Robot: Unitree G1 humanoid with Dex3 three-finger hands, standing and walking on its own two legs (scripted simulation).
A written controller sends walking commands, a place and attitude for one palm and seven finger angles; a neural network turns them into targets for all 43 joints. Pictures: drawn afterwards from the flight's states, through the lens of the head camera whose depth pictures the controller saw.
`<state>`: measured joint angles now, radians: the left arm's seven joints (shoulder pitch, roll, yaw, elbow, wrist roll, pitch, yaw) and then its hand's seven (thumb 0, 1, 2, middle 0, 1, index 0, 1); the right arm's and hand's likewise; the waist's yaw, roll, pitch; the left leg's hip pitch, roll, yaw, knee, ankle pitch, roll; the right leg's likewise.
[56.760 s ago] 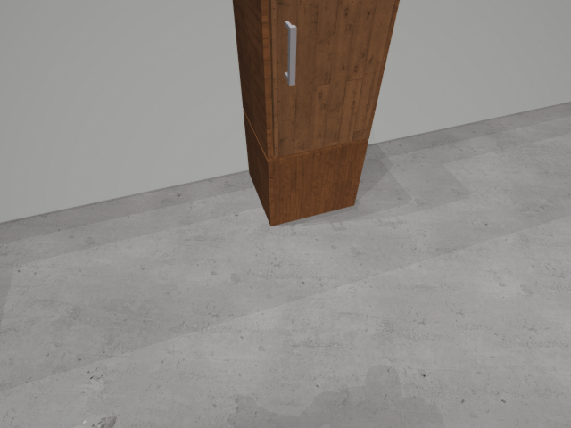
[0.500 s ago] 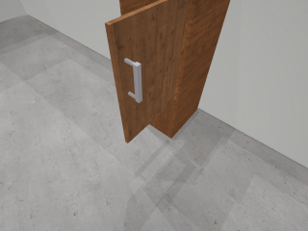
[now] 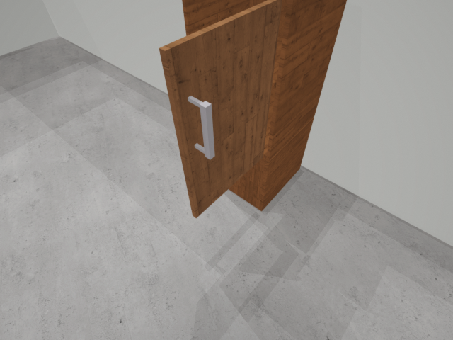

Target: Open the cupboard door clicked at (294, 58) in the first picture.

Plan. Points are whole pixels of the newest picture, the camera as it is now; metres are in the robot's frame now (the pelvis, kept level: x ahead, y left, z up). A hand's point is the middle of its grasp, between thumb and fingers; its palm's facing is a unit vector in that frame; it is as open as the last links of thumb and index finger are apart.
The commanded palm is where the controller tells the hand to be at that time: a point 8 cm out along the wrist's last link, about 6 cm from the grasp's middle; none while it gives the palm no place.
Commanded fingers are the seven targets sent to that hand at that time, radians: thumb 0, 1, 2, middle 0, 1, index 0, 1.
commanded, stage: let the arm hang, fingers relaxed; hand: left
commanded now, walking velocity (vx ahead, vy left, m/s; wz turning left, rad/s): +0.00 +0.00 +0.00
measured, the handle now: (201, 129) +0.57 +0.10 +0.04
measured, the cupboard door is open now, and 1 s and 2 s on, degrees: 89 89 89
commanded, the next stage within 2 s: look to check the result in 0.32 s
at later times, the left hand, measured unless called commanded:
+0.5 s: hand out of the picture +0.01 +0.15 -0.17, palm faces +0.03 -0.98 -0.19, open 7.3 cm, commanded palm none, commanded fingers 0.00 0.90 0.90 -0.20 -0.30 -0.20 -0.30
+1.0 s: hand out of the picture +0.06 +0.17 -0.17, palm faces +0.03 -0.97 -0.23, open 7.4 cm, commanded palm none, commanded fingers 0.00 0.90 0.90 -0.20 -0.30 -0.20 -0.30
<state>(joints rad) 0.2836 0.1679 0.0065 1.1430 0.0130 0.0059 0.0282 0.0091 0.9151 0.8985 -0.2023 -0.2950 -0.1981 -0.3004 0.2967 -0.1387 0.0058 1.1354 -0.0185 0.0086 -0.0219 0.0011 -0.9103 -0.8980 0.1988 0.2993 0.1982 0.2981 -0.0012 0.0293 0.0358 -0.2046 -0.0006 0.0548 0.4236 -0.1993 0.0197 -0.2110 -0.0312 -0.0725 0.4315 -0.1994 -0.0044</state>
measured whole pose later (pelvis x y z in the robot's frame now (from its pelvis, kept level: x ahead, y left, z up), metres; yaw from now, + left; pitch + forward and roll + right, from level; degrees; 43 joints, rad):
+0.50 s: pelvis +0.02 -0.01 +0.00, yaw +0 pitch -1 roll +0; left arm 0.27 0.13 0.01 1.14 0.01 -0.01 0.03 0.01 0.91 0.90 -0.20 -0.30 -0.20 -0.30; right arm 0.28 -0.14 0.00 1.15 -0.02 0.00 -0.03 0.00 -0.91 -0.90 0.20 0.30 0.20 0.30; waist 0.00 0.01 0.05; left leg -0.17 0.01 0.04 0.40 -0.21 0.00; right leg -0.18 -0.01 -0.08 0.41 -0.22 -0.02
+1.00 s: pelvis +0.04 -0.02 +0.00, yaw +0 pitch -1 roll +0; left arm 0.22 0.18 0.01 1.14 0.01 -0.02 0.02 0.01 0.91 0.90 -0.20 -0.30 -0.20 -0.30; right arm 0.21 -0.20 0.00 1.15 -0.02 -0.01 -0.03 0.00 -0.91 -0.90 0.20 0.30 0.20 0.30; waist 0.00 0.02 0.04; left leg -0.13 0.03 0.04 0.36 -0.22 -0.02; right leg -0.13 0.00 -0.09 0.37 -0.23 -0.03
